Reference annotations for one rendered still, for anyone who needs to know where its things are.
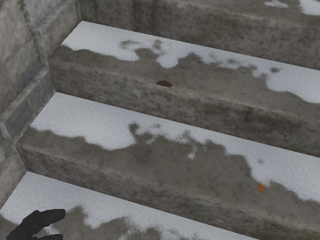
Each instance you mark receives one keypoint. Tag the robot left hand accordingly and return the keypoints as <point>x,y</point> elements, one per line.
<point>35,222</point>

